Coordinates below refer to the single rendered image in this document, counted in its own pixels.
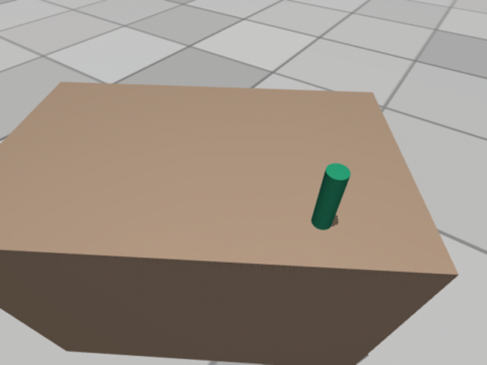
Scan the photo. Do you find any can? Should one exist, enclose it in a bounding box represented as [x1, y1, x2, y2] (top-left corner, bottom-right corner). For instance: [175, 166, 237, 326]
[311, 163, 351, 230]

